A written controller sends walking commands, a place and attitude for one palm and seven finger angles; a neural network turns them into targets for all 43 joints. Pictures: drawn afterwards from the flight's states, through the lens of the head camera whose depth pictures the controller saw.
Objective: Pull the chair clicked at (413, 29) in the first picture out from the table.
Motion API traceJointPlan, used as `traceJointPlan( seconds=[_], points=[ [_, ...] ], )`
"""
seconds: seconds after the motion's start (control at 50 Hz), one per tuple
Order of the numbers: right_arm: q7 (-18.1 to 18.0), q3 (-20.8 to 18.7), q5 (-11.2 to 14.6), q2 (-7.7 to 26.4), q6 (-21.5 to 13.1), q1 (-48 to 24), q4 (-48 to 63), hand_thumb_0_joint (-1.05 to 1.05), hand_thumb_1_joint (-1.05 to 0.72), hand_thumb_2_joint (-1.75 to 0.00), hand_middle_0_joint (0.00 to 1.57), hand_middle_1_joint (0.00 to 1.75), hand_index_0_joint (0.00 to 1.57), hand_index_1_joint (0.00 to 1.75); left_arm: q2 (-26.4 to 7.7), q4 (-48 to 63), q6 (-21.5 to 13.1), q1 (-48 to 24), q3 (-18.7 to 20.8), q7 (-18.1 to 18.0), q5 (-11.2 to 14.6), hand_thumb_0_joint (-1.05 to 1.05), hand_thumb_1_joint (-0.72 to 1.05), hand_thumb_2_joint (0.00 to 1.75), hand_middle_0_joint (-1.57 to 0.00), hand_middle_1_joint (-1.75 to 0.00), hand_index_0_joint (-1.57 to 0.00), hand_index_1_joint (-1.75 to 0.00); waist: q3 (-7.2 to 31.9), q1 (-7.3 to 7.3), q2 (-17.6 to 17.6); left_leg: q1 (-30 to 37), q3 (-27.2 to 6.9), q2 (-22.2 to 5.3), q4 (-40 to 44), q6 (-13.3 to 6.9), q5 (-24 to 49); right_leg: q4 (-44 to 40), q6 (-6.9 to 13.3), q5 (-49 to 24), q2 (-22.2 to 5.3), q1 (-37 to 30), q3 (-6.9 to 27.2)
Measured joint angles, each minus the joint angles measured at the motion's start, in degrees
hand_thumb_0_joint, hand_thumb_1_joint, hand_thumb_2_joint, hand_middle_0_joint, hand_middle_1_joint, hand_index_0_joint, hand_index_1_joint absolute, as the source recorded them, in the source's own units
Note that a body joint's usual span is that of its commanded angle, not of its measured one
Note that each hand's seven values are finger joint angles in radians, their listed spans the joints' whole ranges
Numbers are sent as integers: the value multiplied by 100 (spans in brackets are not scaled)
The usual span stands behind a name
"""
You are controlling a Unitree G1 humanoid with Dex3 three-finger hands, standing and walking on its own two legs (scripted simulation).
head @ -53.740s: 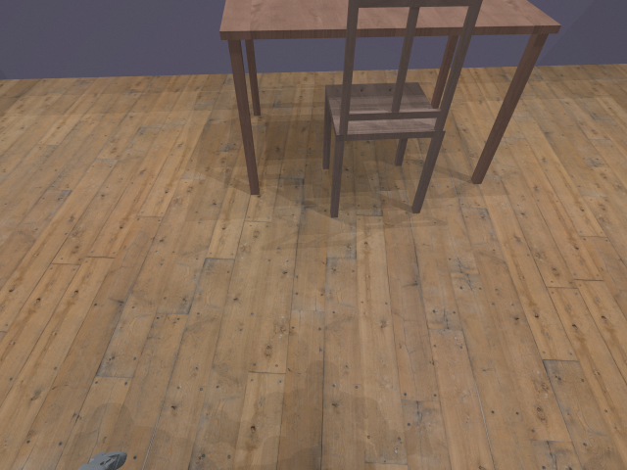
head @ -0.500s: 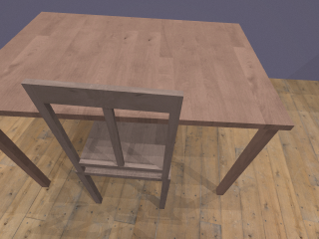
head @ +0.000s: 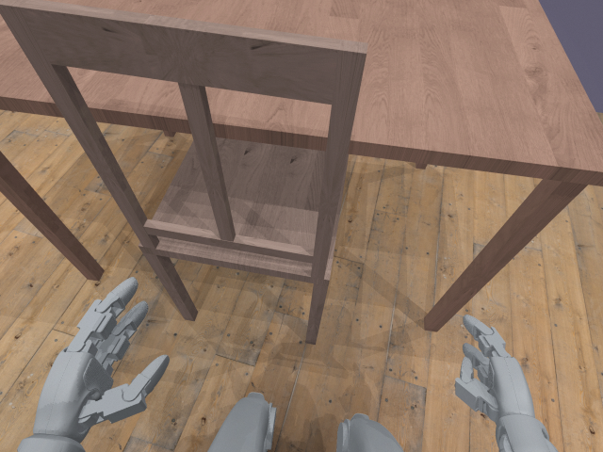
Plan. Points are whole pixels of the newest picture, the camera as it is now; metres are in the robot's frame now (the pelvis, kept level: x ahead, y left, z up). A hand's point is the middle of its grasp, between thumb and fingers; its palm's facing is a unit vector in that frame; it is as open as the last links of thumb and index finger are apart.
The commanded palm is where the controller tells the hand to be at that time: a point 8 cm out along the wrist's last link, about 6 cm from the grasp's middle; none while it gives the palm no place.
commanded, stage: raise the hand toward the chair's back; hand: left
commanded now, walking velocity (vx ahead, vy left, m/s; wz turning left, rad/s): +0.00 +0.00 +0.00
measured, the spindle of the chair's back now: (213, 177) +0.49 +0.19 +0.04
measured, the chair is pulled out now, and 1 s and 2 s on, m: -0.09 -0.09 -0.09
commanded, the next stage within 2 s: aim the fingers beside a spindle in 1.56 s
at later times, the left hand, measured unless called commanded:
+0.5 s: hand (141, 335) +0.23 +0.21 +0.05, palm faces -0.07 -1.00 -0.03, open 14.6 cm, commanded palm +0.21 +0.27 +0.07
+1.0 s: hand (113, 314) +0.25 +0.24 +0.07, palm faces -0.06 -1.00 -0.06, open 16.9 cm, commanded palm +0.23 +0.30 +0.08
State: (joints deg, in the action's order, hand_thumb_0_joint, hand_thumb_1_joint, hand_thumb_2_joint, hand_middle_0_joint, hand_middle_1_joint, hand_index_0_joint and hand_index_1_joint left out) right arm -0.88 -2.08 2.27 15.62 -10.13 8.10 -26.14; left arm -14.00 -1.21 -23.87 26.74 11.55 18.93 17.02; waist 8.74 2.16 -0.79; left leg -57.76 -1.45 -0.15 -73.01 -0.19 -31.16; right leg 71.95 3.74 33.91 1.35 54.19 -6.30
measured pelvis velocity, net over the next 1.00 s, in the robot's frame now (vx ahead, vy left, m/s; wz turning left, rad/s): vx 0.01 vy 0.04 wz -0.01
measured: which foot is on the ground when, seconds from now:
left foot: down 0.00-1.00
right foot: down 0.00-1.00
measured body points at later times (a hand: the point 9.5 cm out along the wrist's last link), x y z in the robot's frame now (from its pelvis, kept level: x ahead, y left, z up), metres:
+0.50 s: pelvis +0.00 +0.02 +0.02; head +0.09 +0.03 +0.46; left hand +0.23 +0.27 +0.05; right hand +0.16 -0.25 -0.07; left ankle +0.04 +0.12 -0.63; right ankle +0.02 -0.08 -0.63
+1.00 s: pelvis +0.01 +0.04 +0.03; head +0.08 +0.06 +0.47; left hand +0.24 +0.30 +0.07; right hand +0.20 -0.19 -0.04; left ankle +0.04 +0.12 -0.63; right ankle +0.02 -0.08 -0.63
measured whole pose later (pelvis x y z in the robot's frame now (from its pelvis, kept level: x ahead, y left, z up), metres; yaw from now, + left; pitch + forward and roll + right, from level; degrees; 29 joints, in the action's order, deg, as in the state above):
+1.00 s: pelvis +0.01 +0.04 +0.03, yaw +0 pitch +16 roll -4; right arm -0.7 1.7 1.9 13.6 -10.1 11.9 -29.9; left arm -17.2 -0.7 -18.2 17.8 11.7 18.0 16.0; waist 7.8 -0.3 1.9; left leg -53.3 -1.1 0.7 -66.2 -3.4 -28.6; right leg 61.8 0.6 29.5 0.9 48.1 -5.7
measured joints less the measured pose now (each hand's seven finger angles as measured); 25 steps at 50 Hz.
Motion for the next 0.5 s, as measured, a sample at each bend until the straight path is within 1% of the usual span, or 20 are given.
traceJointPlan(
  seconds=[0.06,0.1,0.14,0.18,0.22,0.26,0.36,0.44,0.5],
  points=[
    [-80,188,6,-81,-83,32,-246,1,-90,-90,20,30,20,30,-81,95,-164,-232,-23,213,58,1,40,68,-15,-22,-15,-23,-81,51,91,-88,-142,-10,-50,36,15,-35,36,-21,23,15,-138],
    [-109,285,18,-155,-87,50,-410,1,-90,-90,20,30,20,30,-122,27,-88,-502,-28,375,95,1,35,66,-14,-22,-14,-22,-117,29,147,-137,-178,-22,-50,47,38,-62,44,-51,38,47,-172],
    [-119,331,31,-246,-54,95,-534,2,-90,-90,20,30,20,30,-154,-55,126,-732,-7,475,120,1,30,64,-14,-21,-14,-21,-138,-41,186,-143,-165,-30,-4,50,67,-104,36,-87,44,63,-158],
    [-118,330,36,-331,2,181,-608,2,-90,-90,20,30,20,30,-175,-113,363,-853,48,495,129,0,26,62,-14,-20,-14,-20,-134,-132,205,-99,-111,-37,90,41,101,-173,13,-129,48,50,-101],
    [-102,290,36,-382,56,304,-641,2,-90,-90,21,30,20,30,-179,-133,532,-863,121,438,138,0,21,60,-13,-19,-13,-20,-110,-222,217,-21,-41,-43,211,17,135,-266,-4,-176,51,7,-29],
    [-81,231,37,-384,80,430,-655,2,-90,-90,21,30,20,30,-153,-101,582,-791,169,330,158,0,17,58,-13,-19,-13,-19,-94,-299,233,71,23,-42,336,-11,170,-371,-30,-222,49,-57,37],
    [-58,76,27,-230,56,641,-669,2,-90,-90,21,30,20,30,-95,-56,373,-596,160,117,138,0,5,53,-12,-17,-12,-17,-71,-374,251,176,126,-26,518,-90,227,-546,-91,-306,34,-136,144],
    [-71,-3,22,-93,-3,654,-657,2,-90,-90,20,30,20,30,-94,-68,200,-531,70,60,116,0,-4,49,-11,-15,-11,-16,-72,-374,229,135,147,-11,492,-149,217,-557,-134,-317,20,-112,164],
    [-80,-19,14,-37,-56,592,-619,2,-90,-90,20,30,20,30,-112,-14,157,-519,-7,-17,62,0,-11,46,-10,-14,-10,-14,-100,-366,216,108,131,0,438,-187,192,-550,-160,-310,11,-117,147]
  ],
)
